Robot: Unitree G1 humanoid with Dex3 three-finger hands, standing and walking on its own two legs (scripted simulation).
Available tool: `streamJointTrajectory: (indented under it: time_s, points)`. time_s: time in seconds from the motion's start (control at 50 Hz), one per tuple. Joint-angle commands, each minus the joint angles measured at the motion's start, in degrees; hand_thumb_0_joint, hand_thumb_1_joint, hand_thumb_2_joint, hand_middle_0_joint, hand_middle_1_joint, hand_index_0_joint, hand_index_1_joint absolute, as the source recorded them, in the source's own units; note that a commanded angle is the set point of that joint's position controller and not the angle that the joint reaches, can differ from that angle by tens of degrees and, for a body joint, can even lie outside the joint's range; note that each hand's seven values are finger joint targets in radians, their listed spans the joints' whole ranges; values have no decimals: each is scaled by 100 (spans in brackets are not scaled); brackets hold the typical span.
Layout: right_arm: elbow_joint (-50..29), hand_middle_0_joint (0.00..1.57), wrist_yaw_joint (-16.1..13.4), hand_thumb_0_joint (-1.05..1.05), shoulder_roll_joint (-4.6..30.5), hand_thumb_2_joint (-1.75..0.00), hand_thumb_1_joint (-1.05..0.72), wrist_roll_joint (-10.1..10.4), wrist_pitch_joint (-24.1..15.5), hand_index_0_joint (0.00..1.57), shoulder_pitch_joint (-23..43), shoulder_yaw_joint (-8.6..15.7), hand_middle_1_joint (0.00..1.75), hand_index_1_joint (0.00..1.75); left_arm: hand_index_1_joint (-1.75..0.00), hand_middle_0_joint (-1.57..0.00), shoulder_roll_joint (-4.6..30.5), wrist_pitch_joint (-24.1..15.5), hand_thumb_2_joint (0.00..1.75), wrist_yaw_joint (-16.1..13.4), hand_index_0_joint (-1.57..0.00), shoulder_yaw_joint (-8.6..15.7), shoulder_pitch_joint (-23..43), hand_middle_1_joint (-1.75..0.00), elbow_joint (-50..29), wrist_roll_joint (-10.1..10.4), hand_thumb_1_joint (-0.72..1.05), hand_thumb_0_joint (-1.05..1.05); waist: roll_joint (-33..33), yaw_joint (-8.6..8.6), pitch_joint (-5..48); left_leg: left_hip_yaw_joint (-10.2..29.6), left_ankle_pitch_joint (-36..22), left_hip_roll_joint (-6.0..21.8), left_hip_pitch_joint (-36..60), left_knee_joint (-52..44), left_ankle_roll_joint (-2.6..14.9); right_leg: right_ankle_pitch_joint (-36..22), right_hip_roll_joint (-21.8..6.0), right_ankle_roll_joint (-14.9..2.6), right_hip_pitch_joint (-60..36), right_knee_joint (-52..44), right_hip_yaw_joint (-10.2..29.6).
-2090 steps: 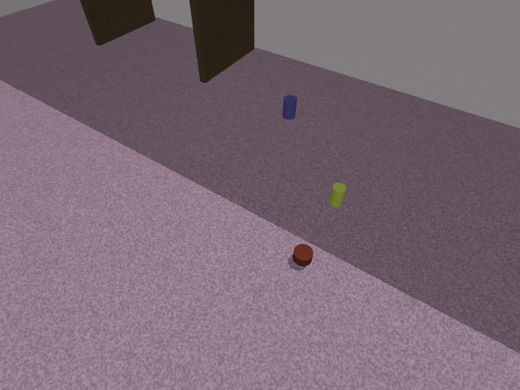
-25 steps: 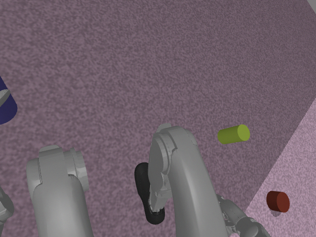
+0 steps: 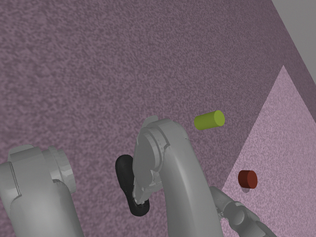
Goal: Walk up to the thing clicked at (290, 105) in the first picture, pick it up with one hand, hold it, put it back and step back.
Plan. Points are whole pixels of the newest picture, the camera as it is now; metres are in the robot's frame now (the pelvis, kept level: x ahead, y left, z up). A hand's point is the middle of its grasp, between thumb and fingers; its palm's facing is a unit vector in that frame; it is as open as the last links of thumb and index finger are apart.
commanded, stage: lower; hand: left
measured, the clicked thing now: out of the picture +0.45 +0.30 -0.21
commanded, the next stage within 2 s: loosen in 0.22 s
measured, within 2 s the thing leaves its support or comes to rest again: rests again in 1.52 s
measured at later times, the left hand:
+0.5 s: hand out of the picture +0.45 +0.31 -0.17, palm faces +0.49 -0.87 -0.01, open 7.1 cm
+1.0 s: hand out of the picture +0.46 +0.31 -0.16, palm faces +0.49 -0.87 +0.00, open 15.2 cm
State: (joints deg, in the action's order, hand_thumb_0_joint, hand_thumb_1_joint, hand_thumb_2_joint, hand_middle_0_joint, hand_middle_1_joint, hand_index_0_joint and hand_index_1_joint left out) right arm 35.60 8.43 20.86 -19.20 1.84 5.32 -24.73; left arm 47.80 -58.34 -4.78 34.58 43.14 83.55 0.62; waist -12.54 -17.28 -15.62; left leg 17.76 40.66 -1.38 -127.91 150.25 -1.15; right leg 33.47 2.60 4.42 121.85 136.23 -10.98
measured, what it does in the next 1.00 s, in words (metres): stands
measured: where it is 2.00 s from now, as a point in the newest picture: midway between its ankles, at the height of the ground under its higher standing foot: (98, 218)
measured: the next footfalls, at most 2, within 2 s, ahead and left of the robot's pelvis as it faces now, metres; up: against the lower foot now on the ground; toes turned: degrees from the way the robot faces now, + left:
none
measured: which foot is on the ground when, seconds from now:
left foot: down 0.00-1.00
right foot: down 0.00-1.00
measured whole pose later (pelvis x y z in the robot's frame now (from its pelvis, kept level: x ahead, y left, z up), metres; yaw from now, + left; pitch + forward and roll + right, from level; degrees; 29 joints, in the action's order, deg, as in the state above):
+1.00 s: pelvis -0.01 +0.01 +0.00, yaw -3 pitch +13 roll -19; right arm 31.4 8.5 21.3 -21.0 3.4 8.1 -30.3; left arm 52.6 -62.8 -7.1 31.9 43.9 88.2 0.8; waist -15.1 -17.4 -17.3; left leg 20.7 41.0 -0.5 -126.4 151.5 0.4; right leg 32.3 4.0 4.4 118.8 134.1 -13.6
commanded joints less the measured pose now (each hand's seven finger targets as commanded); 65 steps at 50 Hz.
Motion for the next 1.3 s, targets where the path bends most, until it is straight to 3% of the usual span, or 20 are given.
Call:
streamJointTrajectory:
  time_s: [0.0,0.02,0.14,0.22,0.28,0.32,0.42,0.54,0.6,0.66,0.74,0.82,0.94,1.0,1.02,1.06,1.14,1.2,1.28]
  points:
    - [-91,20,-98,0,2068,-91,-91,-40,81,20,-413,488,30,30,-145,-133,1487,-712,131,-45,-135,115,1575,-145,-1011,55,29,0,3324,-488,3741,-350,-1107,416,2638,-1871,-75,-1137,156,-449,-2014,-847,-664]
    - [-100,20,-91,0,2067,-91,-91,-55,95,20,-355,453,30,30,-145,-132,1485,-730,131,-44,-134,28,1621,-145,-998,51,32,0,3326,-514,3629,-345,-1028,411,2505,-1862,-63,-1084,167,-443,-1992,-832,-688]
    - [-198,20,-109,0,2141,-90,-91,-111,120,20,-225,318,30,30,-144,-132,1701,-856,129,-115,-134,92,1588,-144,-856,58,28,0,3330,-580,3545,-239,-1051,452,2564,-1853,-78,-1104,206,-435,-2047,-819,-781]
    - [-245,20,-117,0,2156,-90,-90,-126,134,20,-152,242,30,30,-142,-131,1647,-870,129,-129,-132,-79,1618,-142,-632,54,31,0,3155,-723,3281,-201,-832,470,2365,-1824,-33,-989,231,-415,-1999,-894,-804]
    - [-283,20,-132,0,2183,-90,-90,-138,115,20,-90,222,30,30,-142,-132,1600,-875,128,-121,-134,-116,1504,-143,-481,86,27,0,3022,-723,3180,-183,-755,481,2347,-1788,-14,-957,239,-400,-1952,-920,-813]
    - [-301,20,-139,0,2202,-90,-91,-150,136,20,-39,195,30,30,-136,-132,1640,-921,119,-122,-137,-141,1571,-139,-475,85,27,0,3074,-738,3092,-105,-698,497,2367,-1878,-44,-894,246,-407,-1885,-880,-883]
    - [-346,20,-129,0,2173,-89,-91,-148,141,20,-56,138,30,30,-107,-114,1660,-936,83,-144,-118,-133,1522,-111,-437,131,3,0,3032,-710,3127,-95,-715,498,2351,-1845,-22,-923,276,-404,-1975,-916,-864]
    - [-358,20,-129,0,2202,-89,-91,-164,127,20,1,138,30,30,-84,-99,1646,-953,57,-140,-102,-263,1596,-88,-467,84,-19,0,3062,-758,2978,-72,-520,504,2308,-1877,-15,-815,290,-403,-1858,-918,-914]
    - [-363,20,-118,0,2187,-90,-91,-161,130,20,4,130,30,30,-65,-75,1592,-944,47,-147,-78,-331,1629,-67,-426,67,-27,0,3071,-751,2968,-39,-561,501,2316,-1911,-25,-829,289,-422,-1825,-903,-917]
    - [-371,20,-102,0,2181,-90,-91,-157,140,20,-22,121,30,30,-50,-63,1562,-900,32,-150,-63,-329,1543,-51,-338,69,-39,0,3056,-719,2984,-43,-603,504,2363,-1932,-34,-858,297,-421,-1846,-911,-925]
    - [-379,20,-96,0,2217,-90,-91,-163,202,20,-9,142,30,30,-39,-53,1490,-810,22,-168,-54,-304,1291,-40,-197,-8,-49,0,3176,-680,2837,46,-686,534,2498,-2077,-103,-859,263,-427,-1706,-850,-1008]
    - [-403,20,-87,0,2171,-90,-90,-171,248,20,-63,116,30,30,-30,-41,1492,-782,16,-212,-42,-230,1194,-30,-276,22,-54,0,3119,-627,3036,-20,-994,505,2499,-1971,-75,-1100,293,-424,-1951,-885,-975]
    - [-445,20,-73,0,2173,-90,-91,-169,249,20,47,116,30,30,-17,-27,1586,-847,9,-258,-27,-276,1491,-17,-396,1,-53,0,3053,-716,2773,0,-494,519,2256,-1996,-28,-738,299,-433,-1755,-933,-972]
    - [-432,20,-70,0,2139,-90,-91,-181,218,20,33,115,30,30,-9,-17,1581,-874,4,-247,-17,-278,1527,-8,-455,17,-57,0,3018,-705,2895,-37,-583,526,2306,-1928,-8,-805,307,-425,-1823,-953,-921]
    - [-437,20,-78,0,2165,-90,-92,-183,213,20,19,143,30,30,-13,-14,1548,-875,9,-225,-14,-296,1537,-13,-436,9,-61,0,3008,-741,2944,-37,-566,540,2373,-1925,-14,-791,309,-426,-1805,-958,-913]
    - [-420,20,-95,0,2171,-90,-91,-172,209,20,1,126,30,30,-11,-12,1667,-886,8,-172,-12,-263,1555,-11,-470,43,-61,0,3004,-721,2959,-84,-496,525,2265,-1904,9,-757,324,-423,-1892,-991,-904]
    - [-422,20,-154,0,2186,-90,-92,-114,218,20,-58,187,30,30,-9,-9,2060,-825,8,11,-9,-11,1515,-9,-954,53,-61,0,3355,-476,3228,-109,-790,563,2568,-2000,-49,-893,290,-460,-1945,-917,-847]
    - [-412,20,-176,0,2237,-90,-91,-62,272,20,-135,285,30,30,-8,-9,2489,-641,7,95,-8,392,1361,-8,-1336,39,-61,0,3690,-266,3483,-127,-1066,576,2814,-2122,-116,-1024,255,-478,-1952,-805,-845]
    - [-469,20,-200,0,2156,-90,-92,69,328,20,-308,527,30,30,-7,-8,2324,-165,5,398,-8,464,1200,-6,-2048,155,-61,0,3960,-48,3989,-312,-1287,554,2945,-2238,-126,-1127,225,-516,-1998,-856,-706]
